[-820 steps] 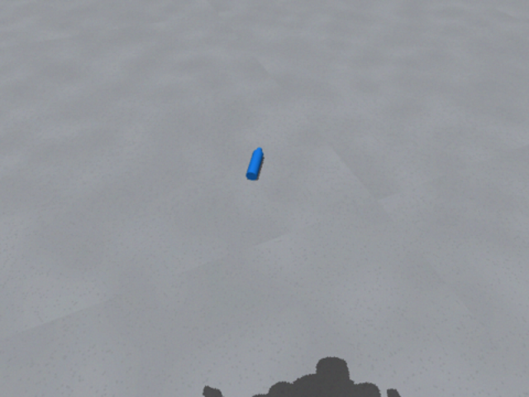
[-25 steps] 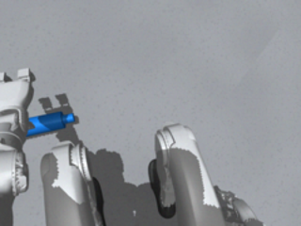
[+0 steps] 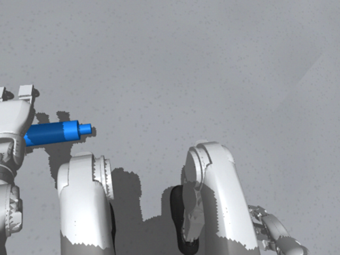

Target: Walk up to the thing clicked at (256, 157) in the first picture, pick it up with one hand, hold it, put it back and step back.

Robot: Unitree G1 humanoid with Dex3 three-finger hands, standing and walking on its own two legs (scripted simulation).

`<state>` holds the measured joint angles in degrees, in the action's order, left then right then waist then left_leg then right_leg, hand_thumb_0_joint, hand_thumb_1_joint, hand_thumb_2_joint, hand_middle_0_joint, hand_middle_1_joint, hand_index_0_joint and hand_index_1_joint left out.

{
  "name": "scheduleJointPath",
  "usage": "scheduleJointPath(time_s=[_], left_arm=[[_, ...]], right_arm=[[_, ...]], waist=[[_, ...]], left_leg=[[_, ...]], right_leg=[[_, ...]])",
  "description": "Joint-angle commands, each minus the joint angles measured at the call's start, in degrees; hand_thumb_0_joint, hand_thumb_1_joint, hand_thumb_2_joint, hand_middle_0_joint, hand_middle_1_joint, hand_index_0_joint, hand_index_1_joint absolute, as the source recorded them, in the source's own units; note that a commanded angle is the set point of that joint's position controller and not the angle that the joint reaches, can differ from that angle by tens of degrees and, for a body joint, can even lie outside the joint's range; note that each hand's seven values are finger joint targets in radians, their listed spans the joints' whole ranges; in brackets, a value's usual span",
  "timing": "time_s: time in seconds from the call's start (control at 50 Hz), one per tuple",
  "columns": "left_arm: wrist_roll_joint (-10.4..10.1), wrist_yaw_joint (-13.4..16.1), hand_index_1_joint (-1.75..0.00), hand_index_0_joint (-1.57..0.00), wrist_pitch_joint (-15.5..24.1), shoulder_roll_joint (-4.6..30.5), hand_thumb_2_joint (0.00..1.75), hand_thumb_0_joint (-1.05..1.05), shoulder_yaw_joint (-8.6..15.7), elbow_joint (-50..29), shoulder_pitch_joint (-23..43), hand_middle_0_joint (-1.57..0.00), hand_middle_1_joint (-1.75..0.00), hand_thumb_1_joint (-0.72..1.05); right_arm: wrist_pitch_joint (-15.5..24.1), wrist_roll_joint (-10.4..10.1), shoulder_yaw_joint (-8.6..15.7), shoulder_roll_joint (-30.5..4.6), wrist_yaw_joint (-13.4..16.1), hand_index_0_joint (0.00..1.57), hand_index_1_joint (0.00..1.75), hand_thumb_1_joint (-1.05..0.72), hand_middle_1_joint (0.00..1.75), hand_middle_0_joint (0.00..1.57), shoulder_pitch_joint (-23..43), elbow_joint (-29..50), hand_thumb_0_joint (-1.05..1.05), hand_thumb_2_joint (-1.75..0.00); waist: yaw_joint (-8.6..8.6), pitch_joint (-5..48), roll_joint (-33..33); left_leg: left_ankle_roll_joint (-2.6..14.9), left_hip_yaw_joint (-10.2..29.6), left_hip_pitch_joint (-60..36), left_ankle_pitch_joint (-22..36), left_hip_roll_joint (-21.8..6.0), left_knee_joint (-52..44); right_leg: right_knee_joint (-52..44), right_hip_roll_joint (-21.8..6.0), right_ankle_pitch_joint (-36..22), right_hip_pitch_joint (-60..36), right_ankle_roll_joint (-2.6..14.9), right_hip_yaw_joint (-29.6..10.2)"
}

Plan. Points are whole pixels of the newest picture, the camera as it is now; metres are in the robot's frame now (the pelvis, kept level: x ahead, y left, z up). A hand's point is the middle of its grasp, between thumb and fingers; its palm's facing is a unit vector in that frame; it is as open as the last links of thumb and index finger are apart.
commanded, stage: approach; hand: left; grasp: from above
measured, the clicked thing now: (52, 133) +0.40 +0.27 -0.28
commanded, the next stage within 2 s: close in in 0.04 s
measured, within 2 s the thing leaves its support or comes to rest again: neither
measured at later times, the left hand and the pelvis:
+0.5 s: hand (30, 134) +0.38 +0.30 -0.19, palm faces -0.49 -0.11 -0.87, open 14.0 cm; pelvis -0.01 -0.01 +0.00, yaw -1 degrees
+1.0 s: hand (33, 130) +0.40 +0.31 -0.24, palm faces -0.48 -0.14 -0.86, open 14.2 cm; pelvis +0.00 +0.00 -0.01, yaw -4 degrees
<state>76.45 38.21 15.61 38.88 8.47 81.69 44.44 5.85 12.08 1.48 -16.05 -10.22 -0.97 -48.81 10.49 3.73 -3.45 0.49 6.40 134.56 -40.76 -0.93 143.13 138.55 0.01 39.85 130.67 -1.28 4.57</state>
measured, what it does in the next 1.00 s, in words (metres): stands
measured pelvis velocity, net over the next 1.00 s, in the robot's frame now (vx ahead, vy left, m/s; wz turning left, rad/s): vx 0.00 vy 0.00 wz -0.07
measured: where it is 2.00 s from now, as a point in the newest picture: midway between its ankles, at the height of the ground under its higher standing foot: (146, 240)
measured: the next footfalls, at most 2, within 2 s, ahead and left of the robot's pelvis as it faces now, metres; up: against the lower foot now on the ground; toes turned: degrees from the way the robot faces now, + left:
none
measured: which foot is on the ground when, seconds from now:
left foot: down 0.00-1.00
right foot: down 0.00-1.00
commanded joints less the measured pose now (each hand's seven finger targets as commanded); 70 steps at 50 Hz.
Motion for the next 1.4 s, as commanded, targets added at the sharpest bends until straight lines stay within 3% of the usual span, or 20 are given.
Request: scheduleJointPath(time_s=[0.0, 0.02, 0.1, 0.14, 0.2, 0.26, 0.32, 0.34, 0.42, 0.52, 0.62, 0.74, 0.8, 0.88, 0.92, 1.0, 1.06, 1.12, 1.24, 1.38], left_arm=[[-3.42, -1.07, -1.02, -0.04, -6.45, 12.83, 1.04, 0.0, -0.52, -4.08, 21.84, -0.06, -1.01, -0.59], [-3.66, -3.09, -1.04, -0.05, -7.37, 12.17, 1.02, 0.0, -1.18, -3.5, 19.43, -0.06, -1.04, -0.57], [-6.34, -11.02, -1.06, -0.07, -9.2, 8.78, 0.97, 0.0, -3.03, 0.95, 12.06, -0.06, -1.08, -0.53], [-7.64, -14.23, -1.05, -0.09, -8.58, 11.13, 0.93, 0.0, -1.31, 1.78, 8.73, -0.06, -1.09, -0.5], [-8.52, -17.46, -1.07, -0.09, -5.18, 10.15, 0.93, 0.0, -3.75, -2.75, 13.17, -0.06, -1.1, -0.51], [-7.69, -15.53, -1.06, -0.09, 0.47, 16.19, 0.93, 0.0, 0.5, -6.79, 16.4, -0.07, -1.09, -0.52], [-4.1, -11.05, -1.06, -0.08, 5.19, 20.91, 0.94, 0.0, 4.25, -7.74, 19.07, -0.06, -1.08, -0.52], [-3.16, -9.66, -1.06, -0.08, 6.17, 18.48, 0.94, 0.0, 2.45, -6.0, 19.26, -0.06, -1.08, -0.52], [0.67, -2.89, -1.02, -0.06, 7.59, 19.74, 0.97, 0.0, 2.44, 2.19, 21.34, -0.06, -1.03, -0.53], [1.53, 3.38, -1.0, -0.06, 3.93, 18.25, 0.96, 0.0, -0.41, 5.88, 21.96, -0.05, -1.01, -0.51], [0.67, 4.47, -0.98, -0.05, -0.04, 20.04, 1.0, 0.0, 0.84, 8.29, 22.82, -0.06, -0.97, -0.55], [-1.19, 3.91, -0.99, -0.05, -2.4, 21.29, 0.97, 0.0, 2.75, 10.84, 17.56, -0.05, -0.99, -0.53], [-1.32, 3.23, -0.99, -0.06, -2.77, 25.71, 0.96, 0.0, 7.85, 11.66, 12.96, -0.05, -1.0, -0.52], [-3.01, 0.37, -1.0, -0.05, -1.6, 21.36, 0.96, 0.0, 4.58, 10.98, 17.17, -0.05, -1.0, -0.53], [-3.59, 0.02, -1.0, -0.05, -0.05, 24.29, 0.97, 0.0, 6.78, 10.42, 15.42, -0.05, -1.0, -0.53], [-3.34, -0.77, -1.0, -0.05, 3.5, 21.51, 0.98, 0.0, 3.4, 9.19, 18.7, -0.05, -1.0, -0.53], [-1.65, 0.98, -1.0, -0.05, 5.44, 23.42, 0.99, 0.0, 3.49, 9.2, 17.42, -0.06, -0.99, -0.54], [-0.62, 3.63, -1.0, -0.05, 5.64, 20.84, 0.98, 0.0, 1.15, 9.63, 16.38, -0.06, -1.0, -0.52], [1.17, 9.22, -0.98, -0.05, 1.79, 20.17, 0.99, 0.0, 0.13, 11.26, 15.71, -0.06, -0.97, -0.53], [-0.9, 10.95, -0.99, -0.05, -3.29, 22.9, 0.97, 0.0, 2.07, 10.4, 17.9, -0.05, -0.98, -0.53]], right_arm=[[0.4, -1.66, 3.76, -14.06, -0.12, 0.2, 0.3, -0.9, 0.3, 0.2, -13.27, 0.73, 0.0, -0.9], [0.16, -2.19, 3.56, -13.59, -0.22, 0.2, 0.3, -0.9, 0.3, 0.2, -13.42, 1.31, 0.0, -0.9], [-0.22, -3.9, 3.37, -13.43, -0.45, 0.2, 0.3, -0.9, 0.3, 0.2, -14.05, 3.72, 0.0, -0.9], [-0.48, -4.62, 3.35, -14.24, -0.66, 0.2, 0.3, -0.9, 0.3, 0.2, -14.17, 5.92, 0.0, -0.9], [-0.93, -5.05, 1.71, -13.35, -0.75, 0.2, 0.3, -0.9, 0.3, 0.2, -13.77, 7.68, 0.0, -0.9], [-1.26, -4.48, 0.54, -14.07, -0.29, 0.2, 0.3, -0.9, 0.3, 0.2, -14.58, 7.35, 0.0, -0.9], [-1.91, -2.91, -0.12, -14.33, 0.09, 0.2, 0.3, -0.9, 0.3, 0.2, -15.32, 6.15, 0.0, -0.9], [-1.76, -2.43, -0.26, -14.01, -0.03, 0.2, 0.3, -0.9, 0.3, 0.2, -15.34, 5.75, 0.0, -0.9], [-0.85, 0.14, -1.13, -14.9, 0.27, 0.2, 0.3, -0.89, 0.3, 0.2, -14.86, 3.71, 0.0, -0.9], [2.04, 3.81, -1.34, -15.96, -0.14, 0.2, 0.3, -0.89, 0.3, 0.2, -13.06, 0.67, 0.0, -0.89], [4.61, 4.44, -3.03, -16.92, -2.27, 0.2, 0.3, -0.89, 0.3, 0.2, -13.38, -0.27, 0.0, -0.9], [6.24, 4.11, -3.99, -16.67, -4.68, 0.2, 0.3, -0.89, 0.3, 0.2, -12.01, 0.85, 0.0, -0.9], [5.91, 3.97, -3.52, -17.7, -5.35, 0.2, 0.3, -0.89, 0.3, 0.2, -13.09, 1.82, 0.0, -0.9], [6.42, 4.52, -3.79, -16.86, -6.35, 0.2, 0.3, -0.89, 0.3, 0.2, -13.68, 2.48, 0.0, -0.9], [6.37, 4.07, -4.05, -17.6, -6.21, 0.2, 0.3, -0.89, 0.3, 0.2, -15.15, 1.84, 0.0, -0.9], [6.26, 4.84, -5.02, -17.24, -6.57, 0.2, 0.3, -0.89, 0.3, 0.2, -15.16, 1.39, 0.0, -0.9], [6.32, 4.95, -5.18, -18.25, -6.36, 0.2, 0.3, -0.89, 0.3, 0.2, -13.95, 1.6, 0.0, -0.9], [6.97, 5.84, -5.54, -18.12, -6.68, 0.2, 0.3, -0.89, 0.3, 0.2, -11.88, 1.29, 0.0, -0.9], [7.97, 6.34, -5.52, -19.13, -7.69, 0.2, 0.3, -0.88, 0.3, 0.2, -10.34, 0.53, 0.0, -0.9], [10.21, 5.17, -4.97, -20.65, -9.39, 0.2, 0.3, -0.89, 0.3, 0.2, -7.47, 2.2, 0.0, -0.9]], waist=[[1.76, 37.49, 22.49], [0.3, 37.6, 22.58], [-0.11, 35.41, 15.0], [-0.12, 33.7, 10.87], [0.81, 32.05, 8.78], [0.58, 33.85, 8.84], [1.07, 35.53, 12.15], [1.69, 34.27, 13.63], [3.43, 31.12, 16.25], [4.36, 30.6, 19.23], [5.42, 31.25, 21.72], [3.69, 30.23, 22.59], [2.75, 31.3, 22.06], [6.55, 29.1, 20.01], [5.95, 29.45, 20.18], [7.89, 29.06, 19.34], [6.93, 28.79, 20.12], [6.35, 28.35, 20.63], [6.38, 25.9, 21.32], [5.94, 25.65, 23.1]], left_leg=[[0.52, -3.62, -33.9, 10.61, 0.96, -18.47], [0.84, -3.83, -33.17, 11.0, 1.14, -19.24], [1.42, -2.62, -30.82, 13.29, 1.72, -20.34], [1.97, -3.16, -28.09, 15.41, 2.08, -19.56], [2.67, -4.22, -24.34, 12.65, 2.38, -18.41], [2.33, -3.98, -24.45, 12.86, 2.24, -16.02], [1.83, -3.92, -25.56, 12.12, 1.89, -14.82], [1.54, -3.85, -26.76, 11.76, 1.8, -14.89], [1.18, -3.41, -26.84, 6.99, 1.67, -14.63], [0.93, -2.89, -27.74, 3.58, 1.63, -14.97], [0.78, -2.08, -29.69, 8.67, 1.17, -13.12], [0.56, -1.79, -28.33, 11.21, 0.88, -12.6], [0.48, -1.69, -28.01, 14.37, 0.78, -12.28], [1.04, -1.17, -26.69, 13.16, 0.53, -10.33], [1.09, -0.65, -26.43, 13.08, 0.6, -10.96], [0.97, 0.16, -27.05, 12.15, 0.39, -9.92], [0.68, 0.06, -28.09, 11.22, 0.37, -10.23], [0.52, 0.0, -27.77, 11.36, 0.28, -9.99], [0.38, 0.4, -27.19, 10.44, 0.03, -10.95], [0.06, 1.66, -27.66, 9.15, -0.48, -11.87]], right_leg=[[-14.29, 1.53, -12.65, -12.13, 2.76, 4.41], [-15.72, 1.67, -12.67, -13.47, 2.94, 4.09], [-16.23, 1.51, -14.94, -17.57, 2.96, 4.19], [-16.71, 1.73, -17.31, -21.36, 2.8, 3.68], [-18.65, 1.92, -15.54, -23.87, 2.56, 2.8], [-18.16, 2.18, -15.07, -24.74, 2.56, 3.19], [-17.31, 2.67, -13.75, -24.43, 2.86, 3.08], [-16.43, 2.67, -13.21, -22.36, 3.01, 3.36], [-15.74, 3.08, -7.61, -17.22, 2.79, 4.52], [-15.11, 3.32, -3.51, -13.35, 2.52, 6.26], [-12.28, 3.23, -9.86, -14.38, 2.19, 7.32], [-10.79, 3.74, -13.47, -16.58, 2.64, 7.57], [-9.92, 3.84, -16.45, -19.34, 2.67, 7.8], [-10.51, 3.7, -16.48, -19.49, 2.17, 8.07], [-10.9, 3.68, -16.21, -20.94, 2.14, 8.33], [-10.66, 3.89, -15.29, -20.56, 1.78, 9.1], [-11.04, 4.32, -14.06, -20.53, 1.94, 9.3], [-10.73, 4.76, -13.65, -20.0, 2.08, 9.47], [-10.55, 5.06, -12.29, -16.64, 2.08, 9.75], [-9.6, 4.38, -12.3, -15.79, 2.23, 9.59]])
